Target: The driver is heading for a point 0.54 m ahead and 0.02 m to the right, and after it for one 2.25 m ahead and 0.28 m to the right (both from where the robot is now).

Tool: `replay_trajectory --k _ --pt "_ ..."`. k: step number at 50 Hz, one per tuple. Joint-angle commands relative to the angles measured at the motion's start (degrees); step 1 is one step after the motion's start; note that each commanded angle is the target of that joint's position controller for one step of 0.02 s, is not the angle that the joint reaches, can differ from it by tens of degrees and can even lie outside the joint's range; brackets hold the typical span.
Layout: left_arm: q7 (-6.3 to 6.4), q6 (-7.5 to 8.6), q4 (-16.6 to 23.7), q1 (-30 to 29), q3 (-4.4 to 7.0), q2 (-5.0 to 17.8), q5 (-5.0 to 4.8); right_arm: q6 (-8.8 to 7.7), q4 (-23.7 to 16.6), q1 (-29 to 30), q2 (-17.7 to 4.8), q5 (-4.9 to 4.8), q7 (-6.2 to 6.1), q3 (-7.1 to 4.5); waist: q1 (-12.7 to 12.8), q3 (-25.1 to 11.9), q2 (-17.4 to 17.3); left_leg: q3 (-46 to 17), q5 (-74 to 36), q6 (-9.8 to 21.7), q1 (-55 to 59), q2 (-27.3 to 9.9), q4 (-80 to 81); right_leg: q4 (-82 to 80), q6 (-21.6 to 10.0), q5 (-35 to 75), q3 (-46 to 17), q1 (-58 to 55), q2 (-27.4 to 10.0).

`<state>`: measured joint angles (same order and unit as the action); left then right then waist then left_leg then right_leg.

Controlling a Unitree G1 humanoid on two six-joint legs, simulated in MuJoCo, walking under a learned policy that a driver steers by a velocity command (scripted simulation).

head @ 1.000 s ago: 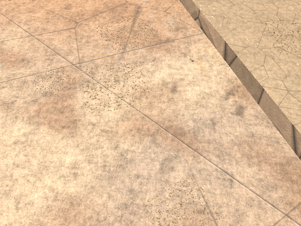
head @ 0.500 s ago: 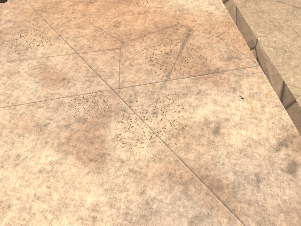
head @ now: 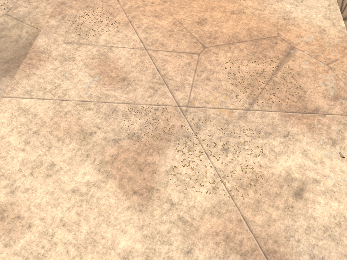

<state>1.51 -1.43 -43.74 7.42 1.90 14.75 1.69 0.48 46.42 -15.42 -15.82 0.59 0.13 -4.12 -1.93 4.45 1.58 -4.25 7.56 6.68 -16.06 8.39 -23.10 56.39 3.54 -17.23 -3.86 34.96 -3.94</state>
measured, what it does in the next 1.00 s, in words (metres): steps on the spot: right foot, then left foot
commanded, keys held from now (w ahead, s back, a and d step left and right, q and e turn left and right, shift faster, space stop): q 0.12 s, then no key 0.88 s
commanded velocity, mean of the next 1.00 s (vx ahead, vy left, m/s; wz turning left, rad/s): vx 0.02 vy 0.00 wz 0.21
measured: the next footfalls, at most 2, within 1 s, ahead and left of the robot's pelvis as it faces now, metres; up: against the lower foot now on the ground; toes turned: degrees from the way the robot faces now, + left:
right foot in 0.24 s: +0.11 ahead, -0.14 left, +0.00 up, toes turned +11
left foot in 0.60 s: +0.02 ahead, +0.06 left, +0.00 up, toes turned +6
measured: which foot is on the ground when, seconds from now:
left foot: down 0.00-0.24, up 0.26-0.58, down 0.60-1.00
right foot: up 0.00-0.22, down 0.24-1.00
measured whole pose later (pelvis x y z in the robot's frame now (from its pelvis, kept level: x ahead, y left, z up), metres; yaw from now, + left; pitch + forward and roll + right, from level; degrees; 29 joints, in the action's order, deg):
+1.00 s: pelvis +0.02 -0.04 +0.01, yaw +10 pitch -2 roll +0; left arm 1.0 -0.8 -59.7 14.0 0.6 13.8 0.6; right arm 0.1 60.4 -12.6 -13.1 0.4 -1.9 0.6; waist 1.0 1.8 0.3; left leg -3.6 13.6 1.8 -4.9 2.8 -20.8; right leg 20.8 -0.4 -9.0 -0.8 9.7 0.9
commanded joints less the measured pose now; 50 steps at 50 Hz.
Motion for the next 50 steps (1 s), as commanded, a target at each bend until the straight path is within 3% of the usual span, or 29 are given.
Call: replay_trajectory --k 1,6,8,10,11,12,13,14,15,16,18,23,25,27,28,29,30,31,32,33,35,40,50 --pt "0.39 -0.29 3.35 1.23 1.33 5.27 -0.25 0.23 -3.86 -1.63 -9.31 0.26 -0.39 -2.46 0.32 -8.01 -6.58 -16.09 -12.47 6.96 5.62 -15.52 5.16 -2.78 0.21 0.71 0.43 -2.36 1.36" --pt "0.88 0.5 5.03 -0.57 1.05 5.69 -1.26 1.13 -4.69 -2.1 -9.75 0.86 -0.35 -2.87 -0.63 -7.07 -8.05 -21.64 -15.99 7.1 7.97 -16.0 1.61 -10.78 -1.16 -4.47 -0.41 -5.88 4.26" --pt "1.07 0.95 4.71 1.84 0.91 5.83 -1.72 1.31 -5.08 -0.84 -9.48 0.85 -0.31 -2.73 0.16 -7.79 -8.72 -22.33 -22.55 6.28 8.4 -16.09 -0.55 -15.81 -2.34 -5.96 0.23 -10.52 5.16" --pt "1.25 1.5 3.78 6.02 0.72 5.32 -1.74 1.57 -5.39 1.44 -8.91 0.14 -0.45 -2.39 2.65 -7.8 -8.33 -22.16 -21.41 3.17 6.03 -14.0 -3.04 -28.3 -3.6 -0.35 1.28 -19.13 5.72" --pt "1.48 2.01 3.39 7.78 0.82 5.85 -1.08 1.62 -5.74 2.3 -7.92 -0.46 -0.75 -1.96 3.62 -7.47 -6.7 -21.21 -13.8 0.3 2.33 -11.75 -5.26 -37.02 -4.47 6.07 -0.49 -25.22 3.45" --pt "1.93 2.3 4.28 6.22 1.24 9.45 0.04 1.44 -6.17 -0.56 -4.02 -0.53 -0.87 -0.84 1.13 -7.9 4.22 -14.13 3.71 -3.11 -2.4 -6.29 -14.17 -42.57 -7.33 9.48 -12.28 -29.38 -8.48" --pt "1.4 1.74 5.46 3.19 2.06 14.21 0.02 1.6 -6.81 -2.81 -4.55 -0.5 -1.32 -1.0 -0.43 -6.33 13.29 -3.91 26.62 -5.04 -10.88 3.52 -21.23 -41.76 -15.41 28.38 -25.12 -28.89 -18.95" --pt "0.93 1.56 4.75 5.86 1.8 11.39 -0.54 1.86 -5.34 -2.84 -8.17 1.06 -1.48 -1.77 1.11 -7.68 7.56 -4.16 28.54 -5.79 -8.74 -0.09 -31.81 -39.84 -19.72 33.3 -24.21 -26.71 -19.74" --pt "0.62 1.7 4.74 4.49 0.84 8.34 -0.91 2.0 -4.44 -2.09 -8.36 0.69 -1.24 -2.02 0.25 -6.24 3.69 -5.21 25.06 -6.13 -8.04 -0.82 -35.01 -39.16 -18.91 33.22 -18.72 -25.05 -15.96" --pt "0.48 1.67 4.9 1.92 0.43 6.89 -0.86 2.25 -3.73 -2.06 -7.79 0.44 -1.02 -1.95 -0.83 -5.0 2.89 -5.25 21.74 -6.95 -7.31 -1.6 -36.07 -38.86 -16.36 31.61 -13.2 -24.13 -11.89" --pt "0.71 1.88 4.77 0.93 0.24 6.67 -0.65 2.74 -3.11 -1.91 -6.76 0.39 -0.29 -1.46 -0.71 -5.7 7.16 -4.25 18.47 -8.32 -6.97 -1.33 -35.96 -37.79 -14.06 36.41 -7.48 -26.27 -7.57" --pt "0.24 1.95 1.94 4.95 0.26 7.06 -0.75 3.39 -2.19 2.21 -3.86 -0.39 -0.29 0.46 2.21 -7.41 7.67 -0.62 19.21 -9.67 -2.15 -3.72 -20.16 -35.95 -14.14 35.54 -5.88 -31.19 -6.79" --pt "-0.1 1.56 0.82 6.0 0.62 8.09 -0.44 3.5 -1.48 3.17 -3.87 -0.75 -0.66 0.88 3.19 -7.17 9.07 1.76 18.86 -8.98 1.16 -4.32 -13.11 -35.57 -14.32 33.78 -6.9 -30.86 -6.69" --pt "-0.26 1.13 -0.21 5.96 0.87 8.6 -0.58 3.17 -0.02 2.05 -3.82 -0.97 -1.1 1.16 2.35 -6.92 8.64 3.04 13.43 -7.93 4.75 -4.67 -4.11 -34.37 -13.7 33.05 -7.54 -30.24 -6.32" --pt "-0.23 0.92 -0.63 5.37 0.94 8.69 -0.85 2.74 1.1 0.64 -3.4 -0.81 -1.35 1.45 1.14 -6.79 7.37 3.36 6.14 -7.24 8.67 -5.17 3.66 -33.49 -12.31 31.85 -7.17 -28.65 -5.77" --pt "-0.19 1.04 -1.02 5.87 0.82 8.15 -0.91 2.11 1.69 0.66 -4.34 -0.24 -1.69 1.47 1.18 -7.0 5.66 0.33 0.01 -6.35 13.41 -7.3 7.62 -33.38 -10.2 28.17 -7.66 -25.39 -5.59" --pt "-0.42 1.45 -0.69 6.27 0.46 6.88 -1.1 1.35 1.69 1.09 -6.65 0.71 -2.06 1.32 2.08 -8.37 1.72 -5.22 -3.94 -5.2 18.03 -12.54 6.71 -32.54 -7.9 21.73 -6.79 -21.22 -4.39" --pt "-0.67 1.56 -0.73 7.44 0.05 5.0 -1.62 1.03 1.95 4.59 -8.93 0.48 -1.95 1.09 5.21 -6.14 -5.71 -8.69 -9.1 -2.9 12.61 -16.26 4.0 -34.93 -6.46 10.99 -2.17 -21.29 0.77" --pt "-0.46 1.2 -2.38 6.36 -0.06 5.15 -1.24 0.64 2.23 5.93 -5.98 0.02 -1.44 1.87 3.81 -5.11 -5.62 -8.53 -5.02 -2.14 7.16 -16.68 4.43 -36.35 -5.82 7.34 -1.33 -26.4 1.59" --pt "-0.35 0.98 -3.16 5.19 0.18 5.75 -1.0 0.25 2.74 6.38 -4.71 0.07 -1.31 2.38 3.31 -3.03 -5.88 -7.63 -1.43 -2.92 5.38 -15.04 5.1 -36.48 -5.66 8.54 -1.65 -27.16 1.48" --pt "-0.57 0.94 -4.57 5.11 0.56 6.6 -0.93 -0.13 4.82 4.55 -4.98 0.05 -1.81 2.61 2.73 -2.4 -6.85 -6.44 -0.43 -3.85 5.12 -13.32 6.08 -35.92 -6.16 12.82 -2.04 -28.35 0.45" --pt "-0.55 1.1 -8.93 6.36 0.13 5.33 -1.08 -0.46 8.35 3.27 -4.49 -0.17 -2.09 3.06 2.76 -1.54 -3.97 -5.99 1.34 -3.61 5.8 -13.02 6.88 -37.6 -5.57 11.72 -2.2 -27.63 0.12" --pt "-0.26 1.08 -15.29 7.29 -0.58 4.23 -1.09 -0.85 13.21 1.81 -3.61 -0.21 -2.25 3.75 2.74 -1.17 -1.85 -5.62 3.29 -3.14 4.78 -12.56 7.8 -38.12 -5.19 10.7 -2.37 -27.74 -0.27"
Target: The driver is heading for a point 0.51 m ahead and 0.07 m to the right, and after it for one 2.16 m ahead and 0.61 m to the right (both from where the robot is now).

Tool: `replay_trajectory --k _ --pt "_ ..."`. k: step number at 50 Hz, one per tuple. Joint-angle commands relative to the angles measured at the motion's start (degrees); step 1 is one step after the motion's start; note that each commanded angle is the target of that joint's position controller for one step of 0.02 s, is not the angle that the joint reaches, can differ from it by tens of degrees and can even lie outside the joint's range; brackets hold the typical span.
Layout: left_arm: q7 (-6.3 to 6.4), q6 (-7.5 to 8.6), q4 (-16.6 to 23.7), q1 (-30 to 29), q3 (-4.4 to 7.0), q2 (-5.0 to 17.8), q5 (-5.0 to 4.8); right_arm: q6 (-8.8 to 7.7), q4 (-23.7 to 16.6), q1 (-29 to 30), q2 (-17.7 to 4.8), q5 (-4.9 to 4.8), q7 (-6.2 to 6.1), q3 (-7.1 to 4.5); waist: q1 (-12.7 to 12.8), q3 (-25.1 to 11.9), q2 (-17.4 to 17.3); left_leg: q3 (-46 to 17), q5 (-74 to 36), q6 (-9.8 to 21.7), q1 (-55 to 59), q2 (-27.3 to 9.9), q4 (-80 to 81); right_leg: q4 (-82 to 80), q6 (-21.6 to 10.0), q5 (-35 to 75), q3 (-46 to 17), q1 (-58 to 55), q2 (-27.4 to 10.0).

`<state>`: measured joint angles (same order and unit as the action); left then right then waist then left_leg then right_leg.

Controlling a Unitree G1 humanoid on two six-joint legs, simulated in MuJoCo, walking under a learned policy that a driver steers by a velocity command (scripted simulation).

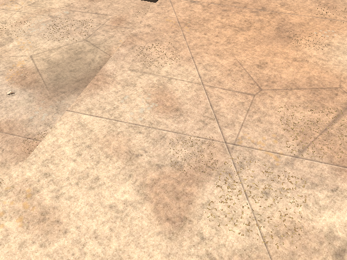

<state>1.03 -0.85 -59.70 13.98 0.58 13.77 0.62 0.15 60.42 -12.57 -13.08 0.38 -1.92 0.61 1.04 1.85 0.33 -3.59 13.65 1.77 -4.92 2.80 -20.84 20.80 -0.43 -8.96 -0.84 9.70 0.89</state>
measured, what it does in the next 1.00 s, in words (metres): walks ahead: left foot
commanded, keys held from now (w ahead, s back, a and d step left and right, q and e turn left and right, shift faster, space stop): no key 0.04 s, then w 0.72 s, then no key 0.18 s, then e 0.06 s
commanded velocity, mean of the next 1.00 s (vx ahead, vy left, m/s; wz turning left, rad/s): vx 0.32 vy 0.00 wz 0.00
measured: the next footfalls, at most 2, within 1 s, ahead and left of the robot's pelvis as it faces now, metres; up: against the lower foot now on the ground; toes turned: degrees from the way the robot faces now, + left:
left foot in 0.80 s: +0.44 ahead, +0.03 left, +0.00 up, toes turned +4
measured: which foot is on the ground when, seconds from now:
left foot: down 0.00-0.32, up 0.34-0.78, down 0.80-1.00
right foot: down 0.00-0.78, up 0.80-1.00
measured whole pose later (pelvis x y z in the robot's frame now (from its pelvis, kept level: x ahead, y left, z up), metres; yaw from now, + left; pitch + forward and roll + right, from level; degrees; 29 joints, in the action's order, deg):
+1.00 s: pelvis +0.36 -0.02 +0.00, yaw -1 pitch -1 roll +0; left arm 0.6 2.4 -58.1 13.2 2.0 11.6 1.5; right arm -5.0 60.0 -14.8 -11.6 0.9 -0.4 -1.6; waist 0.2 5.6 1.3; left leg 7.1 8.2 7.2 -12.1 4.4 -21.0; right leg 63.6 -2.7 -20.0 -1.6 26.8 -0.7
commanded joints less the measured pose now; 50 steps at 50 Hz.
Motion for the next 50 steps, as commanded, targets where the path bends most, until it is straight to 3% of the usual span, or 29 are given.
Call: replay_trajectory --k 1,3,5,7,8,10,13,15,16,17,18,19,20,21,23,25,30,34,36,38,39,40,41,42,43,44,46,47,50 --pt "0.26 0.5 0.19 0.87 0.66 5.09 -0.02 -0.53 -0.39 -1.3 -6.15 0.0 -0.22 -0.89 -0.24 1.41 -0.56 -6.19 -2.9 1.79 -6.36 -6.92 5.5 -2.5 -1.23 2.41 -5.39 -2.42 -5.14" --pt "0.29 0.45 -0.73 1.47 0.49 4.75 0.01 -0.49 0.46 -2.45 -5.92 0.07 -0.23 -0.8 -0.38 0.18 -0.94 -6.2 2.44 2.08 -6.14 -6.48 6.15 -2.07 -1.34 -1.98 -4.86 -2.62 -4.44" --pt "0.15 0.16 -0.57 1.32 0.89 5.36 0.36 0.11 0.73 -3.77 -8.34 0.12 -0.17 -1.85 -0.94 1.66 -3.58 -8.27 20.4 4.38 -7.86 -6.09 6.82 3.06 -2.32 -16.16 -2.02 1.49 -0.93" --pt "-0.44 0.1 0.85 -1.25 0.78 4.08 1.09 0.57 1.1 -6.77 -9.53 0.32 0.04 -2.7 -2.68 6.43 -7.04 -15.85 33.89 8.07 -8.3 -10.7 11.27 10.51 -2.75 -20.78 0.58 10.79 1.49" --pt "-0.76 0.46 1.55 -1.99 0.42 2.53 1.58 0.49 1.42 -7.71 -9.91 0.41 0.03 -3.15 -2.96 8.04 -9.36 -20.42 35.24 10.17 -7.57 -14.71 13.61 15.49 -2.62 -16.83 2.96 13.61 1.24" --pt "-1.13 1.64 2.76 -2.99 0.69 3.19 1.6 -0.22 1.37 -8.0 -9.06 0.8 0.2 -3.46 -2.9 8.41 -8.42 -22.97 29.09 12.19 -5.68 -18.02 15.13 21.22 -3.02 -15.27 2.08 17.45 -1.61" --pt "-1.84 3.41 3.56 -1.38 1.1 3.27 0.85 -1.51 0.99 -6.46 -9.19 0.59 0.54 -4.04 -0.81 7.15 -7.76 -16.84 20.59 11.01 -5.81 -15.67 11.95 14.87 -3.9 -14.63 3.06 12.8 -2.21" --pt "-1.52 4.04 0.27 7.56 1.45 2.08 0.3 -1.79 -0.09 -3.35 -8.05 0.13 0.79 -4.05 3.6 5.96 -5.1 -10.53 17.62 8.51 -15.91 -10.78 5.4 4.05 -4.08 -8.35 5.98 -5.18 1.34" --pt "-1.0 4.39 -1.63 13.4 2.12 3.78 0.57 -2.26 -1.07 -2.31 -6.2 0.54 0.91 -3.59 5.58 4.69 0.08 -6.41 14.81 6.93 -22.61 -7.46 -3.23 0.09 -4.28 -10.82 0.34 -14.49 -1.71" --pt "-0.5 4.78 -2.63 20.68 3.53 9.65 1.03 -2.95 -3.25 -1.25 -1.19 0.05 1.51 -2.17 7.71 1.06 14.94 3.14 13.99 3.95 -31.67 0.09 -22.51 -11.17 -7.83 -28.18 -23.11 -21.58 -15.79" --pt "-0.74 4.28 -4.45 23.43 4.06 11.47 0.46 -3.19 -4.61 0.24 -4.96 1.52 1.83 -3.07 6.6 3.05 14.24 3.53 18.07 4.14 -36.94 0.84 -34.05 -15.17 -11.51 -33.99 -36.11 -18.08 -22.86" --pt "-0.89 4.27 -2.53 17.14 3.21 8.15 0.6 -3.35 -4.52 0.98 -6.11 2.1 2.33 -3.43 2.95 7.13 5.83 0.93 12.97 4.84 -37.96 -3.02 -39.98 -14.68 -11.63 -33.72 -32.74 -13.0 -21.74" --pt "-1.17 4.79 -0.65 12.27 2.77 6.44 0.56 -3.67 -3.77 0.17 -4.42 1.71 3.02 -3.08 0.81 8.17 2.93 0.57 7.4 4.72 -36.87 -5.03 -40.92 -14.77 -10.8 -27.96 -27.32 -9.58 -19.2" --pt "-1.17 5.31 0.36 9.84 2.5 5.63 0.47 -3.99 -3.23 -0.72 -3.49 1.42 3.49 -2.93 -0.53 7.26 2.42 1.0 3.31 4.13 -35.04 -6.35 -40.22 -15.39 -9.79 -20.69 -22.15 -8.8 -16.73" --pt "-0.93 6.23 -0.21 10.73 1.77 3.71 0.33 -3.68 -2.96 -0.64 -3.85 1.89 3.99 -3.15 -0.97 5.15 3.07 3.11 -0.93 2.66 -33.65 -6.88 -39.56 -14.93 -8.75 -5.67 -14.22 -10.17 -13.4" --pt "-0.78 6.65 -1.86 14.67 1.4 3.14 0.14 -3.07 -3.74 1.17 -3.59 1.78 4.01 -3.23 -0.68 3.91 3.88 5.16 -2.36 1.64 -35.45 -6.52 -39.42 -12.97 -8.68 9.28 -9.55 -12.84 -12.31" --pt "-0.36 6.59 -3.04 17.83 0.56 2.3 0.31 -2.42 -8.82 13.32 -1.7 1.23 3.94 -2.29 1.19 5.98 4.49 9.28 -6.39 0.01 -36.15 -4.85 -28.01 -12.59 -8.86 24.34 -3.83 -11.08 -10.24" --pt "0.04 6.72 -3.75 18.5 0.54 3.33 0.43 -2.52 -11.46 18.06 -1.31 0.6 3.67 -1.62 1.57 6.63 5.69 11.68 -9.31 2.09 -28.5 -2.53 -15.58 -12.39 -8.79 32.48 -2.0 -11.15 -11.1" --pt "0.16 6.92 -3.65 16.6 0.73 4.24 0.4 -2.78 -11.27 14.63 -2.83 0.58 3.03 -2.2 -0.92 4.49 5.79 11.83 -8.12 4.5 -22.27 -0.7 -13.12 -7.67 -8.21 45.63 -0.86 -13.26 -12.1" --pt "0.36 6.69 -3.26 14.55 1.15 5.47 0.52 -3.48 -7.63 2.37 -5.39 0.5 2.17 -3.61 -6.16 -2.22 5.87 11.09 -5.69 6.81 -10.55 1.75 -11.15 6.3 -7.27 55.88 0.04 -15.26 -12.16" --pt "0.31 6.41 -3.06 13.37 1.22 5.59 0.06 -4.1 -4.69 -6.51 -6.18 0.96 1.61 -4.31 -10.0 -6.01 4.73 9.79 -10.1 7.94 0.11 0.54 -6.43 17.77 -6.25 50.65 1.2 -11.21 -10.49" --pt "0.13 6.4 -1.81 14.5 0.6 3.35 -0.45 -4.53 -2.93 -14.79 -10.11 2.5 0.99 -5.46 -11.53 -11.92 -0.16 -2.16 -9.79 10.21 13.15 -11.05 -6.43 34.26 -5.4 29.84 2.7 -0.58 -7.33" --pt "-0.18 5.76 -2.15 23.67 -0.2 -3.11 -2.23 -4.22 -3.37 -14.25 -13.75 3.13 1.27 -6.21 -5.73 -18.15 -12.22 -30.36 -24.33 20.86 25.22 -28.83 -3.05 57.81 -3.09 -23.63 3.96 18.38 4.25" --pt "0.27 5.26 -2.29 19.21 1.46 3.05 -0.48 -3.9 -3.79 -10.58 -11.77 -0.13 1.94 -6.24 -5.81 -15.78 -2.07 -30.6 -25.1 20.86 18.16 -26.07 0.86 60.66 -3.93 -19.65 -3.29 19.89 2.22" --pt "0.23 5.36 -0.4 13.84 1.55 2.44 0.01 -4.17 -4.81 -3.68 -8.36 -0.58 1.91 -5.14 -3.27 -6.79 -2.54 -20.64 -27.78 19.05 9.2 -24.24 2.4 58.19 -3.87 -15.05 -3.08 21.42 -0.37" --pt "0.21 5.44 0.04 11.42 1.63 1.92 0.55 -4.68 -4.86 -1.44 -4.49 -0.27 2.11 -4.16 -2.12 -2.72 -0.31 -14.6 -34.24 17.05 2.71 -21.45 4.01 55.28 -3.77 -12.96 -2.48 19.89 -1.94" --pt "-0.33 4.03 -0.2 11.67 1.78 0.53 1.48 -5.31 -3.41 -1.76 -0.38 -0.05 1.52 -2.75 0.53 -1.1 -1.54 -5.44 -40.56 13.54 -4.77 -16.94 5.95 49.3 -2.83 -11.89 -2.18 14.39 -3.42" --pt "-0.58 3.33 -0.38 11.99 1.74 -0.63 1.39 -5.7 -2.69 -2.95 -0.04 0.17 1.44 -2.35 1.17 -1.48 -1.9 -3.13 -44.24 12.66 -6.37 -16.21 6.13 46.69 -2.44 -11.43 -1.82 12.1 -3.09" --pt "-0.49 1.52 -0.53 11.61 1.73 -1.65 0.8 -6.48 -2.32 -3.8 -3.3 0.9 1.28 -2.41 2.99 -2.43 -2.71 3.26 -50.21 11.59 -8.36 -15.32 6.1 40.49 -1.63 -8.85 -0.71 10.57 -1.81"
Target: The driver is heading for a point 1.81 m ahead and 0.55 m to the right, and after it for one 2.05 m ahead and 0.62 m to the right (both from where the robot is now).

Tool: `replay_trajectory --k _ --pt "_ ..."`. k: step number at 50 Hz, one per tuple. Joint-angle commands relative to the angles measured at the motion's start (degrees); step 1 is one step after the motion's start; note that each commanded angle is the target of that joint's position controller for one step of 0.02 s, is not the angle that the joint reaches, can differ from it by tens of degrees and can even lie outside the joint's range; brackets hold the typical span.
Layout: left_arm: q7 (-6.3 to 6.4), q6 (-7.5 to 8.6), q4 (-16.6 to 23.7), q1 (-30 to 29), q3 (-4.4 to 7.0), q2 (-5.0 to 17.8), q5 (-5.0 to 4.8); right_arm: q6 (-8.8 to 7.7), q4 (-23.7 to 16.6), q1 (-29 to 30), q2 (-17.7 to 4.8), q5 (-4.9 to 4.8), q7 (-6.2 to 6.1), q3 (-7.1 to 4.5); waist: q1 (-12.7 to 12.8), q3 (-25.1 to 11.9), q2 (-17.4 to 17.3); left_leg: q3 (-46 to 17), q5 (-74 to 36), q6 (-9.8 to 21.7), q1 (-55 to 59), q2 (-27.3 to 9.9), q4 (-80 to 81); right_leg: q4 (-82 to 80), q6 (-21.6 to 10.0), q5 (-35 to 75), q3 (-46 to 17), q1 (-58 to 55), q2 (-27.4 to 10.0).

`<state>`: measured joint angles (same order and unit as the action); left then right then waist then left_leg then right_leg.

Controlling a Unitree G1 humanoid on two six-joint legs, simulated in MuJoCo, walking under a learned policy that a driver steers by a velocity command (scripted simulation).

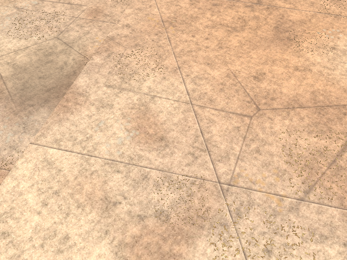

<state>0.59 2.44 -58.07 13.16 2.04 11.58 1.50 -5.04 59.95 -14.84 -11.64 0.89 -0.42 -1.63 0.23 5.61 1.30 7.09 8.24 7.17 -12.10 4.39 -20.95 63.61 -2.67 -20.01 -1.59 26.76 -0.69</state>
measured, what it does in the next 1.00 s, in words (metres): walks ahead, turning right: right foot, then left foot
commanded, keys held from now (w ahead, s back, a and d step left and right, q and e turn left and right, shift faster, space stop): e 0.68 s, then w+e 0.12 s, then w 0.20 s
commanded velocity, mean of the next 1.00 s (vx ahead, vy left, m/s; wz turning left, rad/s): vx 0.12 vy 0.00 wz -0.45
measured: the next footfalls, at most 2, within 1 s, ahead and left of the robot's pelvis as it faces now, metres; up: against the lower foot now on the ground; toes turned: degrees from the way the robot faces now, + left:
right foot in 0.34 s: +0.12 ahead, -0.11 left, +0.00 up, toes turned -13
left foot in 0.84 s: +0.15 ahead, +0.08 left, +0.00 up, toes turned -29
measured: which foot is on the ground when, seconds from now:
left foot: down 0.00-0.34, up 0.36-0.82, down 0.84-1.00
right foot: up 0.00-0.32, down 0.34-0.84, up 0.86-1.00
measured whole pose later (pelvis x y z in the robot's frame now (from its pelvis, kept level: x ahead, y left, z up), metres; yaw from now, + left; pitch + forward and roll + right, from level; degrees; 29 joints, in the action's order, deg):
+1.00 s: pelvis +0.11 -0.01 +0.01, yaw -28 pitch +1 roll -1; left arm -2.1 -0.1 -47.8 12.2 5.2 16.3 2.5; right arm -2.7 49.7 -20.1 -13.8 1.4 -1.4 -2.7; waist -1.0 -1.7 2.7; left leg -0.7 13.6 2.7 -5.0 1.2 -17.3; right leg 56.4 -1.7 -15.0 -7.3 30.2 5.9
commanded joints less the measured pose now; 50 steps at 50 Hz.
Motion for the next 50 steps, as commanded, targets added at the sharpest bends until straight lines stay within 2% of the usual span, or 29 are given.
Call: replay_trajectory --k 1,5,9,14,15,16,17,18,19,20,21,22,23,24,26,30,34,35,37,39,40,41,42,43,44,45,46,48,50 --pt "0.07 -2.09 -1.43 10.48 0.33 0.91 -0.07 -1.15 -2.13 -1.27 -5.35 0.46 -0.37 -0.15 3.82 -5.85 -4.4 -5.8 -44.56 5.39 -0.93 -16.35 5.99 -5.42 0.62 3.73 0.71 -5.42 -0.36" --pt "-0.16 -2.51 2.59 1.15 0.1 1.55 -0.24 0.34 -2.68 -3.13 -6.11 -0.09 -1.5 -0.25 1.43 -6.39 -6.82 -2.22 -39.44 3.62 1.84 -16.02 4.71 -14.92 0.47 9.6 3.76 -3.65 -1.02" --pt "-0.22 -3.06 5.03 -2.75 0.15 2.11 0.11 2.16 -2.79 -5.65 -6.95 0.36 -2.47 -0.99 -0.41 -5.89 -6.24 -2.58 -31.53 5.01 5.34 -18.71 2.62 -18.58 0.06 6.21 5.15 -2.43 -1.07" --pt "-0.19 -3.21 7.18 -3.83 0.69 2.19 -0.02 3.95 -3.49 -6.06 -8.61 0.52 -3.23 -2.47 -1.52 -4.39 -5.82 -4.57 -26.88 5.33 8.93 -22.27 -3.59 -25.18 -1.72 -2.54 6.57 -2.4 -0.33" --pt "-0.17 -2.88 7.35 -2.84 0.82 2.04 -0.12 4.17 -3.65 -5.7 -8.97 0.43 -3.31 -2.78 -0.77 -4.77 -5.1 -3.91 -26.31 4.17 8.56 -22.04 -6.56 -29.2 -2.31 -0.51 6.72 -4.74 0.02" --pt "-0.05 -2.3 7.2 -0.68 1.08 2.47 -0.19 4.33 -3.7 -5.72 -9.34 0.48 -3.25 -3.14 0.82 -5.82 -3.03 -2.1 -24.66 1.67 6.53 -20.76 -11.67 -35.73 -3.14 6.62 5.42 -9.74 0.09" --pt "0.44 -1.62 6.76 2.56 2.4 6.92 0.17 4.23 -4.8 -6.39 -8.42 0.44 -2.99 -3.1 1.45 -8.86 4.22 1.96 -16.87 -2.09 1.0 -16.56 -23.13 -40.25 -5.62 20.44 -3.64 -17.18 -5.22" --pt "0.72 -1.79 7.86 4.27 4.44 14.27 -0.15 4.51 -8.44 -4.63 -3.95 -0.97 -2.91 -2.11 2.54 -9.58 16.47 5.48 20.77 -6.91 -15.94 -3.21 -37.87 -43.51 -17.05 47.99 -25.9 -24.11 -21.69" --pt "0.53 -2.36 5.99 8.92 4.42 12.64 -1.2 5.66 -9.11 -0.51 -6.12 0.13 -3.07 -2.53 4.29 -11.25 7.57 -4.43 31.03 -7.38 -17.57 -3.33 -46.15 -43.36 -21.1 50.92 -25.25 -23.93 -22.61" --pt "0.7 -2.76 6.27 6.78 4.28 11.5 -1.1 6.02 -9.64 0.34 -5.46 0.06 -2.86 -2.52 2.88 -8.1 4.52 -6.62 27.73 -7.82 -19.69 -4.42 -48.96 -43.11 -20.52 47.86 -20.85 -21.65 -19.6" --pt "1.03 -3.31 7.27 2.9 3.91 9.88 -0.87 5.75 -9.77 1.23 -4.9 -0.24 -2.69 -2.38 1.42 -5.37 1.55 -7.85 22.61 -8.04 -20.82 -5.49 -47.25 -44.28 -17.55 41.29 -17.25 -19.21 -15.88" --pt "1.36 -3.7 8.5 -0.3 3.65 8.83 -1.06 5.51 -10.17 1.94 -5.97 0.11 -2.63 -2.72 0.26 -4.53 1.69 -8.35 18.92 -8.14 -21.39 -6.08 -44.92 -44.75 -14.95 37.38 -15.27 -18.69 -12.95" --pt "1.39 -3.79 9.33 -2.19 3.35 7.7 -1.1 5.58 -10.23 1.22 -6.81 0.72 -2.35 -2.96 -0.58 -5.76 2.63 -8.3 16.6 -8.43 -20.39 -6.06 -43.65 -44.62 -13.76 38.33 -13.54 -18.94 -10.88" --pt "1.14 -3.67 9.77 -2.07 3.36 7.81 -0.97 5.86 -10.2 0.61 -6.71 0.94 -2.11 -3.04 -0.66 -7.62 2.1 -7.96 15.57 -8.73 -19.44 -5.21 -43.7 -44.18 -13.54 40.49 -12.98 -19.59 -10.17" --pt "0.69 -3.14 9.75 -0.39 3.86 9.45 -0.94 6.49 -11.01 0.59 -5.85 0.48 -1.98 -2.88 -0.56 -9.65 1.21 -8.15 14.98 -9.36 -18.65 -4.97 -41.06 -43.83 -13.14 40.62 -13.15 -20.65 -9.63" --pt "0.51 -3.41 10.0 1.76 4.5 11.33 -0.51 7.42 -13.51 3.99 -5.97 0.16 -2.26 -2.71 0.95 -9.09 4.16 -8.87 15.3 -10.02 -18.75 -4.73 -34.15 -45.32 -12.48 28.02 -16.94 -19.91 -8.94" --pt "0.12 -3.93 10.98 1.78 5.01 12.46 -0.14 7.29 -15.59 6.42 -6.4 -0.13 -2.27 -2.53 1.8 -8.6 5.27 -9.61 15.38 -9.56 -16.21 -3.79 -28.74 -46.3 -11.97 18.39 -21.06 -17.52 -8.47" --pt "-0.03 -4.04 11.08 2.18 5.18 12.63 -0.15 7.01 -15.96 6.31 -6.59 -0.01 -2.08 -2.44 1.99 -9.77 5.13 -9.51 15.84 -9.35 -14.51 -3.53 -27.22 -47.26 -12.03 10.3 -22.28 -17.03 -7.97" --pt "-0.47 -4.37 11.71 1.16 5.38 12.77 0.17 6.35 -16.95 6.85 -6.89 0.21 -1.61 -2.29 1.9 -9.06 6.46 -8.99 17.79 -8.69 -11.14 -2.57 -23.42 -49.39 -12.09 -5.62 -25.44 -14.06 -6.91" --pt "-1.02 -4.65 12.62 -1.04 5.6 12.9 0.31 5.53 -17.16 4.54 -6.9 -0.16 -1.48 -2.12 0.05 -7.82 6.88 -8.66 19.64 -7.21 -4.07 -1.01 -16.38 -49.76 -11.12 -12.6 -27.55 -8.91 -5.82" --pt "-1.15 -4.86 13.36 -3.59 5.69 12.73 -0.03 5.05 -16.18 0.58 -6.34 -0.52 -1.6 -1.98 -2.8 -7.02 5.89 -8.16 16.94 -5.97 3.66 -0.29 -8.7 -48.79 -9.27 -14.69 -26.78 -3.57 -3.91" --pt "-0.84 -4.9 14.05 -5.5 5.45 11.46 -0.46 4.53 -14.5 -4.66 -6.3 -0.57 -2.02 -2.04 -5.83 -5.83 4.04 -7.48 12.34 -4.84 12.19 -0.9 0.49 -46.07 -6.1 -17.73 -24.24 2.74 -0.65" --pt "-0.36 -4.42 14.79 -4.6 4.51 7.4 -0.87 3.93 -13.59 -8.17 -10.7 0.06 -2.83 -2.9 -6.12 -5.25 -6.48 -18.57 22.01 -3.25 18.51 -11.47 8.41 -31.97 -2.46 -19.53 -16.5 11.16 4.8" --pt "-0.26 -3.37 16.11 -3.48 3.37 4.07 -1.13 3.54 -15.01 -7.49 -16.6 1.06 -2.95 -3.82 -4.9 -6.41 -14.93 -41.76 37.11 1.1 17.79 -27.1 15.77 -16.58 -0.76 -13.81 -7.34 17.59 12.47" --pt "-0.65 -2.61 16.2 -5.59 3.97 8.5 0.6 3.47 -14.9 -2.9 -16.21 2.17 -2.72 -4.15 -2.35 -0.03 -8.14 -43.14 39.17 3.67 7.85 -26.84 17.24 -11.63 -0.82 -5.39 -9.81 18.15 7.21" --pt "-1.44 -2.21 15.13 -3.5 4.29 9.53 0.57 2.96 -15.34 0.36 -12.41 1.41 -2.32 -3.23 0.55 1.4 -6.56 -38.4 36.15 3.05 5.12 -23.5 16.65 -9.41 -0.64 -0.72 -10.38 15.42 5.9" --pt "-2.09 -1.96 13.34 -0.41 4.29 9.61 0.63 2.35 -15.5 2.34 -10.13 0.79 -1.68 -2.66 2.06 1.15 -6.65 -32.15 30.01 1.5 5.54 -19.73 16.33 -7.52 0.23 2.46 -9.21 13.91 5.64" --pt "-2.96 -1.87 11.71 1.41 4.13 9.15 1.41 1.3 -14.72 0.32 -8.66 0.39 -0.98 -2.3 1.31 -0.18 -8.89 -24.02 21.45 0.77 6.8 -15.76 15.97 -4.05 1.27 5.53 -6.6 13.05 5.3" --pt "-3.34 -1.68 12.93 -2.29 3.56 7.91 1.19 0.36 -12.6 -4.55 -8.5 0.26 -0.33 -2.45 -0.58 0.24 -7.88 -21.56 15.5 1.7 9.84 -15.54 15.5 -3.96 1.77 7.9 -5.98 16.17 4.37"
